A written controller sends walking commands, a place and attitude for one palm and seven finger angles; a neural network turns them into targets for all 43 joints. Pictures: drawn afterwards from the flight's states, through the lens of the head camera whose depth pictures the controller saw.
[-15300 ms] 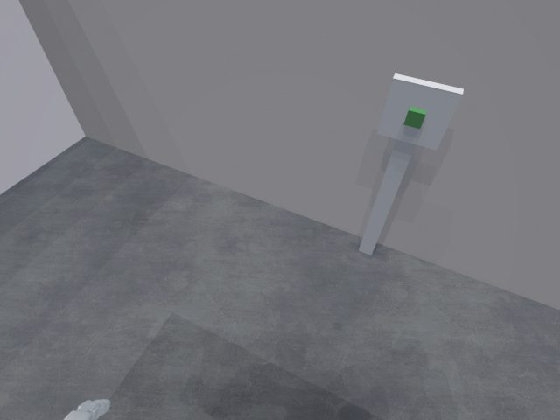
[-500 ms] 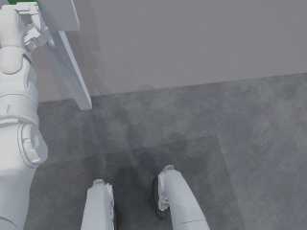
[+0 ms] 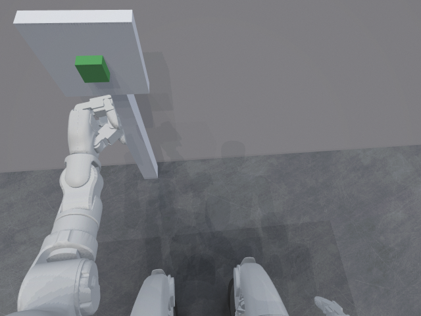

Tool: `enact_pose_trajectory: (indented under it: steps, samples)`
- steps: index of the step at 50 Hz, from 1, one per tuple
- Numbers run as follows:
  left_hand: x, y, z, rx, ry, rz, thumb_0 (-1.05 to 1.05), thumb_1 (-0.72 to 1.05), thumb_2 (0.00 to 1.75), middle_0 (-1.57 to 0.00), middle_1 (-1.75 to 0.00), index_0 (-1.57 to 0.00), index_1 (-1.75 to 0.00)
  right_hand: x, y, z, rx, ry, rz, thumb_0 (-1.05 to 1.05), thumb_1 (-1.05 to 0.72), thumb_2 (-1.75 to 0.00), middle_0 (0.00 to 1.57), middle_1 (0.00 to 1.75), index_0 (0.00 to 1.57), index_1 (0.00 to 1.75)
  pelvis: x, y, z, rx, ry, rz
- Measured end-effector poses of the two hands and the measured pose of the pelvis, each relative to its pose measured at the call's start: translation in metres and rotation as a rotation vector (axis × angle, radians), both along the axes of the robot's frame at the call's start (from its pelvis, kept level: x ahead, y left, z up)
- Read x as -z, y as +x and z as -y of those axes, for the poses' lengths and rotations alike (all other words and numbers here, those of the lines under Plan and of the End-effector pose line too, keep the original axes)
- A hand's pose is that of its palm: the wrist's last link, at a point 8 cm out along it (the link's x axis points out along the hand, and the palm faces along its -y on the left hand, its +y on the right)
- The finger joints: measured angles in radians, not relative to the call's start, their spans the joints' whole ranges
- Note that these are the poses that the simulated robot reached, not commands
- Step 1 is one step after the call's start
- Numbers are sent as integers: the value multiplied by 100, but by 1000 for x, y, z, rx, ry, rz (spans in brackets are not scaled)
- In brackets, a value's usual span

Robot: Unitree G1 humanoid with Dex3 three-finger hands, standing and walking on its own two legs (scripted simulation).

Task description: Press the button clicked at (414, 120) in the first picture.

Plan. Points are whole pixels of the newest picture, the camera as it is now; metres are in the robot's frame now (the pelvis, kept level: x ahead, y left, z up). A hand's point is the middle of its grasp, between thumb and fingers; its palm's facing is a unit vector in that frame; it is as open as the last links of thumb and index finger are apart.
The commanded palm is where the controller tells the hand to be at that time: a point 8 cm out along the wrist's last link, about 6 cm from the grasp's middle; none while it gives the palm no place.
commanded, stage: pull the fist back off the button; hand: left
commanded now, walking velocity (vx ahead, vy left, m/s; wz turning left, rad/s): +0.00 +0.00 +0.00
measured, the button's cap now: (93, 68) +0.56 +0.21 +0.06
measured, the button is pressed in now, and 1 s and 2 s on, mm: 0 0 0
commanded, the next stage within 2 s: draw the hand back to the body in 0.20 s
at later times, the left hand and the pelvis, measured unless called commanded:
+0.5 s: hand (104, 144) +0.40 +0.17 +0.06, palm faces +0.03 -1.00 -0.05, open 3.1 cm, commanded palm +0.36 +0.22 +0.07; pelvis -0.01 -0.01 +0.02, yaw +0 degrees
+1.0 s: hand (24, 201) +0.28 +0.20 +0.15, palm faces +0.19 -0.94 -0.28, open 3.1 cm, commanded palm +0.24 +0.25 +0.18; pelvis +0.02 +0.00 +0.09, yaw +2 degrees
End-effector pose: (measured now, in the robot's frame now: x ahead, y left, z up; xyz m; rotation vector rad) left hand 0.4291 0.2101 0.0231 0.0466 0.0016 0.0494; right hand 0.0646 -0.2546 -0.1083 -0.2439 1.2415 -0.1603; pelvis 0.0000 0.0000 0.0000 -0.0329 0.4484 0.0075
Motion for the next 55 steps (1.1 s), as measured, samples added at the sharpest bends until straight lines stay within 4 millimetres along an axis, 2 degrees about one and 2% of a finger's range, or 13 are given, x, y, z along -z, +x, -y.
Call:
enact_pose_trajectory:
  steps: [9,13,18,21,25,30,35,42,47,55]
  samples:
    - [1,-24,5,10,-3,-1,2,90,90,-130,-150,-130,-150,1,35,4,-49,-5,80,0,-90,-90,20,30,20,30,0,1,5,-16,6,19]
    - [1,-23,3,4,0,3,2,90,90,-130,-150,-130,-150,3,39,6,-56,-14,102,1,-90,-90,20,30,20,30,3,-3,8,-20,9,22]
    - [-5,-21,-3,2,0,17,2,90,90,-130,-150,-130,-150,6,31,8,-42,-14,105,1,-91,-90,20,30,20,30,5,-8,9,-16,10,26]
    - [-15,-29,-6,11,7,21,2,90,90,-130,-150,-130,-150,2,23,7,-15,-2,101,1,-91,-90,20,30,20,30,0,-8,9,-8,11,41]
    - [-36,-52,-10,17,6,15,2,90,90,-129,-150,-130,-150,-12,15,2,13,21,103,1,-91,-90,20,30,20,30,-15,-6,8,0,15,80]
    - [-62,-85,-19,-7,2,12,2,90,90,-130,-150,-130,-150,-35,19,-3,6,27,141,1,-91,-90,20,30,20,30,-36,-1,6,-6,16,138]
    - [-85,-109,-25,-5,4,39,2,90,90,-130,-150,-130,-150,-56,40,-4,-19,15,231,1,-90,-90,20,30,20,30,-48,2,5,-16,14,194]
    - [-112,-142,-31,1,34,38,2,90,90,-130,-150,-130,-150,-87,87,-9,-60,13,406,1,-90,-90,20,30,20,30,-62,8,3,-17,17,267]
    - [-134,-166,-37,-98,191,-46,2,90,90,-130,-150,-130,-150,-112,120,-21,-76,15,504,1,-90,-90,20,30,20,30,-77,15,1,-16,25,334]
    - [-171,-196,-50,-239,255,-66,2,89,90,-130,-150,-130,-150,-137,154,-44,-151,44,582,1,-90,-90,20,30,20,30,-97,29,1,-26,28,427]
